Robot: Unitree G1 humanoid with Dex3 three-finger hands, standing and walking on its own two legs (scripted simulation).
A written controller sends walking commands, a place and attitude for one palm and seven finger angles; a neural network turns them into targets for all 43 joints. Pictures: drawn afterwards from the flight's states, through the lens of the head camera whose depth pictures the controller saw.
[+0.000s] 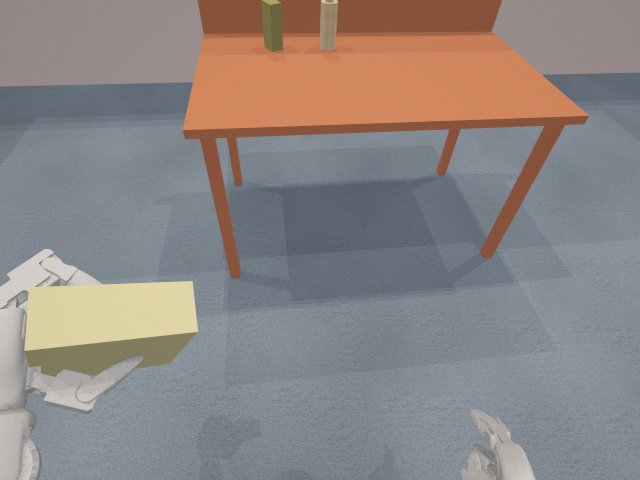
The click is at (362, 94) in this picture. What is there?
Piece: table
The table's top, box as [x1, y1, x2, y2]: [183, 32, 588, 138]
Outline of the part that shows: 183,132 185,138 208,138 577,124 584,123 588,115 492,32 336,33 335,48 331,51 324,51 318,47 319,33 283,33 283,49 274,52 270,51 263,45 263,33 203,34 183,126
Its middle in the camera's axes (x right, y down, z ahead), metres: +0.17 -0.56 +1.32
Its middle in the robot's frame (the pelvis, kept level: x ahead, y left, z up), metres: +1.36 -0.10 -0.10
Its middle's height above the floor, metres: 0.68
